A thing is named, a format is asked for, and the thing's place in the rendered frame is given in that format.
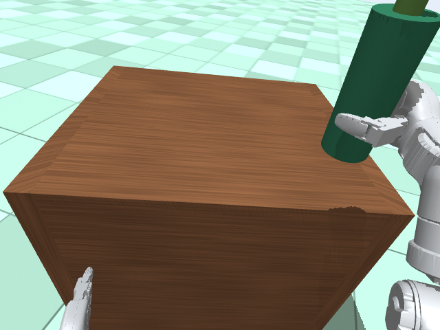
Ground left robot hand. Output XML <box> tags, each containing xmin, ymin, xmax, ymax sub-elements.
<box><xmin>59</xmin><ymin>267</ymin><xmax>94</xmax><ymax>330</ymax></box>

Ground right robot hand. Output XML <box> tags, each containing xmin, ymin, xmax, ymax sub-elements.
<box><xmin>335</xmin><ymin>79</ymin><xmax>440</xmax><ymax>148</ymax></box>

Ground right robot arm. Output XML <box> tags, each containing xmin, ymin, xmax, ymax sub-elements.
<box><xmin>385</xmin><ymin>119</ymin><xmax>440</xmax><ymax>330</ymax></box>

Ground bottle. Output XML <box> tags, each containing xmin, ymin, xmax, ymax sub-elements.
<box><xmin>321</xmin><ymin>0</ymin><xmax>440</xmax><ymax>163</ymax></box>

